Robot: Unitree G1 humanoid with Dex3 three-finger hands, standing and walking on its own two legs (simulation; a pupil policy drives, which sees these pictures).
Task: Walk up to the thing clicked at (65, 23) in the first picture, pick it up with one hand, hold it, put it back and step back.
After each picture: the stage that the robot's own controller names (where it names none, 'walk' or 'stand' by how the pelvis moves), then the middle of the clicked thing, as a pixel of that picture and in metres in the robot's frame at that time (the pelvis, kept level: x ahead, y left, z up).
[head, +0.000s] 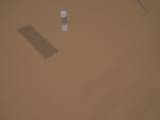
stand; (64, 21) +1.68 +0.22 -0.65
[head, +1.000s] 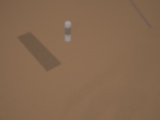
walk; (67, 31) +1.55 +0.12 -0.64
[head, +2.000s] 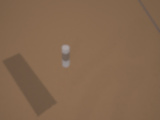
walk; (65, 56) +1.00 +0.13 -0.64
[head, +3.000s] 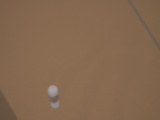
walk; (54, 97) +0.60 +0.19 -0.64
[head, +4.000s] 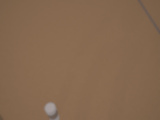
stand; (52, 113) +0.41 +0.21 -0.63
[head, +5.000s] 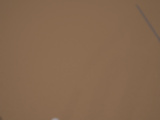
stand; out of the picture +0.39 +0.20 -0.65
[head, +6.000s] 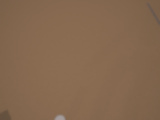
stand; out of the picture +0.39 +0.16 -0.65
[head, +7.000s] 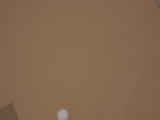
stand; out of the picture +0.41 +0.15 -0.65
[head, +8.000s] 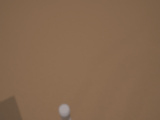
stand; (65, 115) +0.43 +0.13 -0.65
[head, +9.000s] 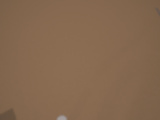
stand; out of the picture +0.41 +0.16 -0.66
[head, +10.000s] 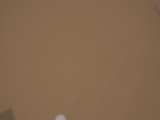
stand; out of the picture +0.41 +0.17 -0.66
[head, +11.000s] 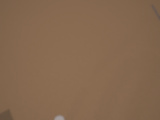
stand; out of the picture +0.40 +0.18 -0.66
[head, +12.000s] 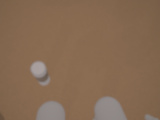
go down; (41, 74) +0.44 +0.18 -0.41
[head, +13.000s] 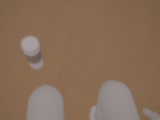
go down; (33, 54) +0.49 +0.19 -0.28
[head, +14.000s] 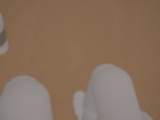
close in; out of the picture +0.48 +0.22 -0.19
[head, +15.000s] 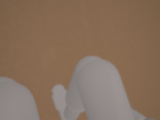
close; out of the picture +0.48 +0.25 -0.17
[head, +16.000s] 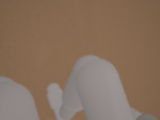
lift; out of the picture +0.46 +0.26 -0.17
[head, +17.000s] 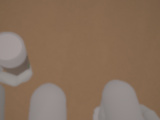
lift; (16, 63) +0.36 +0.22 -0.03
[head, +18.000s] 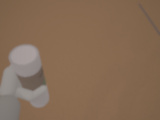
hold; (33, 81) +0.32 +0.16 +0.09
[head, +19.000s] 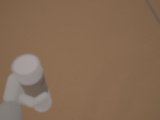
hold; (35, 87) +0.31 +0.17 +0.03
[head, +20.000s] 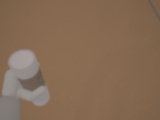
crouch; (33, 82) +0.34 +0.17 +0.01
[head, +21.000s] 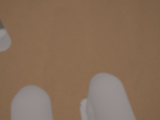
lower; out of the picture +0.50 +0.21 -0.05
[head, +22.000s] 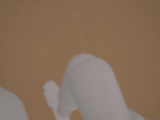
lower; out of the picture +0.49 +0.28 -0.17
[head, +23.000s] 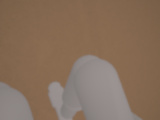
lower; out of the picture +0.49 +0.27 -0.17
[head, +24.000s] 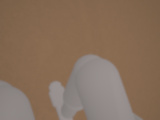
lower; out of the picture +0.48 +0.27 -0.18
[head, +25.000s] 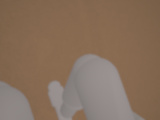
lower; out of the picture +0.48 +0.26 -0.18
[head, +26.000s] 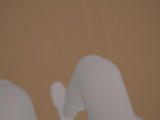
draw back; out of the picture +0.47 +0.23 -0.17
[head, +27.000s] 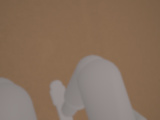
rise; out of the picture +0.47 +0.24 -0.18
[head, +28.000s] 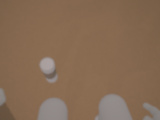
walk; (49, 71) +0.46 +0.16 -0.40
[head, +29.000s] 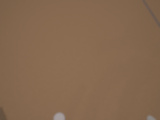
stand; out of the picture +0.40 +0.14 -0.60
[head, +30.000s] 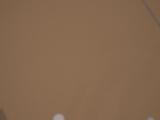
stand; out of the picture +0.40 +0.15 -0.60
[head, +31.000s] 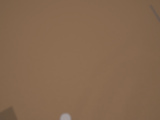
stand; out of the picture +0.42 +0.13 -0.64
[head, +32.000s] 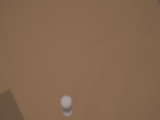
walk; (66, 106) +0.45 +0.10 -0.63
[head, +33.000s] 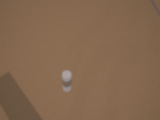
walk; (66, 81) +0.61 +0.09 -0.64
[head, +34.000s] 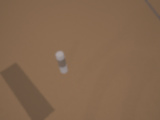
walk; (61, 62) +0.89 +0.29 -0.63
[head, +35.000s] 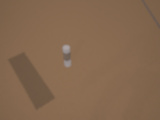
stand; (67, 56) +1.06 +0.17 -0.64
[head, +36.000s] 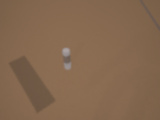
stand; (67, 59) +1.06 +0.17 -0.66
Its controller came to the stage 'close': yes
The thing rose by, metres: 0.69
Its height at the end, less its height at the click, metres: +0.00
